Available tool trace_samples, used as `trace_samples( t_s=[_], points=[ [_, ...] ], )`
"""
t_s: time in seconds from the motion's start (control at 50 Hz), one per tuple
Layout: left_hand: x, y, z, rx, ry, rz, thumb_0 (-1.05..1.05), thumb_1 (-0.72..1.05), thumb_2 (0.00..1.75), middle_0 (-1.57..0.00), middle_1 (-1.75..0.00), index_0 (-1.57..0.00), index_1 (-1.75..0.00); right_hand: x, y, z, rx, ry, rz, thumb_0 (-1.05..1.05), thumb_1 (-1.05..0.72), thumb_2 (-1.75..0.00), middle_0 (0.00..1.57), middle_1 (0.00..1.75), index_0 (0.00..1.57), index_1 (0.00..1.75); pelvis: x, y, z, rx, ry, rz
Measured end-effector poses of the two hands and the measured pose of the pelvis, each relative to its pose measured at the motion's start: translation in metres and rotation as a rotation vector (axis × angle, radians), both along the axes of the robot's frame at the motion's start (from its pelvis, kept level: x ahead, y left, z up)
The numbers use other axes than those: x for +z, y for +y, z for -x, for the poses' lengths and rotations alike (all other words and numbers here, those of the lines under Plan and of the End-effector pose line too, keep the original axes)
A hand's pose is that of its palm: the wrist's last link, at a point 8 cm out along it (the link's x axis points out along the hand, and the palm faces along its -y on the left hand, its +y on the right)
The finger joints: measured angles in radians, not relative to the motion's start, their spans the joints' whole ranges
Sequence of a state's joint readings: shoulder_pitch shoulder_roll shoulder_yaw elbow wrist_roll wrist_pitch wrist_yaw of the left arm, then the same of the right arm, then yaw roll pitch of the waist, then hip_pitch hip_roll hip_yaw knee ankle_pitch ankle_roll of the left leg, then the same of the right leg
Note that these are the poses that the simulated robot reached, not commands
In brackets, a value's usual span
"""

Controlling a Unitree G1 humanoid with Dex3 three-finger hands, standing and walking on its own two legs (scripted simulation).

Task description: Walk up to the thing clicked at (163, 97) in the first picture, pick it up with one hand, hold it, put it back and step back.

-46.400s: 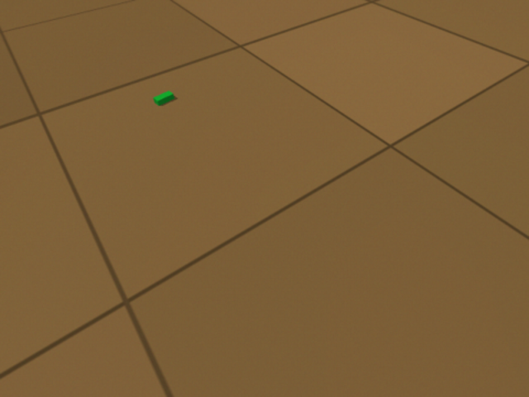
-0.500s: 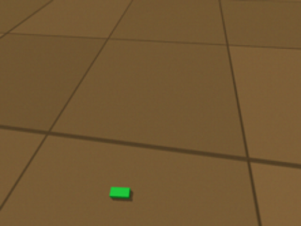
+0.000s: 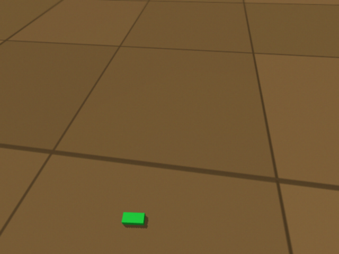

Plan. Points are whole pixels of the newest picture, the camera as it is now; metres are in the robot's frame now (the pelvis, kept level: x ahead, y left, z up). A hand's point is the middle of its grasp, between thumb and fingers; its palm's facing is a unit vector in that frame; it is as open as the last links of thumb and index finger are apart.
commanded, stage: stand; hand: left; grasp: from above
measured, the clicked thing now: (133, 218) +0.45 +0.25 -0.76
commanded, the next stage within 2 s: step back in 0.22 s
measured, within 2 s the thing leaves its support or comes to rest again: neither
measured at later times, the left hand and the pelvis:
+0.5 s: hand out of the picture +0.09 +0.30 -0.18, palm faces -0.03 -0.92 -0.38, open 7.4 cm; pelvis -0.04 +0.04 -0.02, yaw +0 degrees
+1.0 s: hand out of the picture -0.02 +0.30 -0.17, palm faces -0.13 -0.91 -0.40, open 7.4 cm; pelvis -0.14 +0.05 -0.03, yaw -7 degrees
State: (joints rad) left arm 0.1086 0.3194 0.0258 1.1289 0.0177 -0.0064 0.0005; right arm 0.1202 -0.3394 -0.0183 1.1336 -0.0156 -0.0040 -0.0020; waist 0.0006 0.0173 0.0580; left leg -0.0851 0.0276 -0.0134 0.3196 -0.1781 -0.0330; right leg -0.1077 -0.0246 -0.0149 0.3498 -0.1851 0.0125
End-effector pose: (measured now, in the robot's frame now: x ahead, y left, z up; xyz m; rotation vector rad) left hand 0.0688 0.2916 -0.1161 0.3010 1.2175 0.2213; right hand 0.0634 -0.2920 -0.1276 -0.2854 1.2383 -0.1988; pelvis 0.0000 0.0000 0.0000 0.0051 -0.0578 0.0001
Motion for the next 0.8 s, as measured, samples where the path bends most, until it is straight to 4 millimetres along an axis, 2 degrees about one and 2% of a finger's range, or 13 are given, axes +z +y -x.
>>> trace_samples(
  t_s=[0.28, 0.42, 0.52, 0.58, 0.68, 0.8],
  points=[
    [-0.003, 0.003, 0.007, 0.012, 0.018, -0.003, 0.01, 0.91, 0.90, -0.20, -0.30, -0.20, -0.30, -0.003, -0.005, 0.009, -0.011, 0.028, -0.001, 0.00, -0.91, -0.90, 0.21, 0.30, 0.21, 0.30, -0.003, -0.002, 0.006, -0.003, 0.016, 0.006],
    [-0.010, 0.032, 0.004, -0.022, -0.001, -0.039, 0.01, 0.90, 0.90, -0.20, -0.30, -0.21, -0.30, 0.000, -0.008, 0.021, -0.020, 0.035, 0.060, 0.00, -0.91, -0.90, 0.21, 0.30, 0.21, 0.30, -0.012, 0.018, 0.029, -0.011, 0.033, 0.000],
    [-0.027, 0.060, -0.012, -0.052, -0.059, -0.035, 0.01, 0.90, 0.90, -0.20, -0.30, -0.20, -0.30, 0.003, 0.005, 0.045, -0.006, 0.051, 0.127, 0.00, -0.91, -0.90, 0.21, 0.30, 0.20, 0.30, -0.026, 0.041, 0.045, -0.006, 0.041, 0.008],
    [-0.028, 0.065, -0.014, -0.062, -0.067, -0.032, 0.01, 0.91, 0.90, -0.20, -0.30, -0.20, -0.30, 0.010, 0.019, 0.063, -0.007, 0.072, 0.129, 0.00, -0.91, -0.90, 0.21, 0.30, 0.20, 0.30, -0.021, 0.049, 0.056, -0.012, 0.037, 0.019],
    [-0.025, 0.067, 0.000, -0.097, -0.047, -0.012, 0.01, 0.91, 0.90, -0.20, -0.30, -0.20, -0.30, 0.019, 0.033, 0.080, -0.035, 0.052, 0.135, 0.00, -0.91, -0.90, 0.21, 0.30, 0.21, 0.30, -0.013, 0.058, 0.069, -0.036, 0.044, 0.026],
    [-0.026, 0.068, 0.032, -0.125, -0.002, -0.014, 0.01, 0.91, 0.90, -0.20, -0.30, -0.20, -0.30, 0.013, 0.042, 0.090, -0.055, -0.031, 0.116, 0.00, -0.90, -0.90, 0.21, 0.30, 0.21, 0.30, -0.016, 0.063, 0.089, -0.073, 0.033, 0.019]
  ],
)
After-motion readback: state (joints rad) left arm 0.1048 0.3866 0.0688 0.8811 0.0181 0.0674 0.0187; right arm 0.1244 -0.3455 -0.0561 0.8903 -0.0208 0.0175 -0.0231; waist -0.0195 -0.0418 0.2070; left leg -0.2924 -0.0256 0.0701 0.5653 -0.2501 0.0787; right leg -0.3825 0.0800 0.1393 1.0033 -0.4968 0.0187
